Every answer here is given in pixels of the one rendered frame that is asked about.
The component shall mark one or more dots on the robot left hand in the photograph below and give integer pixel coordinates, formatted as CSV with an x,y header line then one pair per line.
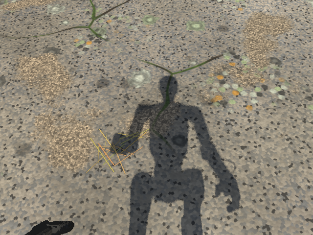
x,y
57,227

